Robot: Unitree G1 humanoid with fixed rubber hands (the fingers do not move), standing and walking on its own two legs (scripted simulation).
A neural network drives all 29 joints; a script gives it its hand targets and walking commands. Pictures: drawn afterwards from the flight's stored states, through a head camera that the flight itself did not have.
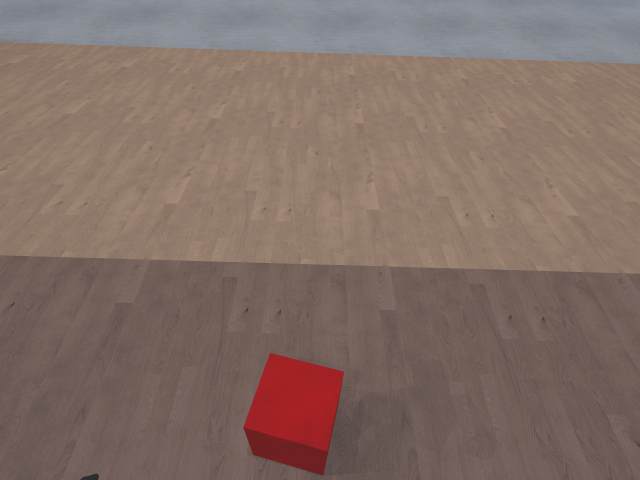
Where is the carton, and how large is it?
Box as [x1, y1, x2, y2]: [243, 353, 343, 474]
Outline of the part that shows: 270,353 243,427 252,452 255,455 322,474 334,421 343,372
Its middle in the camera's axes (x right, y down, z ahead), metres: -0.06 +0.50 +1.08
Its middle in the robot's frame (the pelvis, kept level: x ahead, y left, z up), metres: +0.43 +0.05 -0.66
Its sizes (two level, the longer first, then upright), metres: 0.210 0.200 0.250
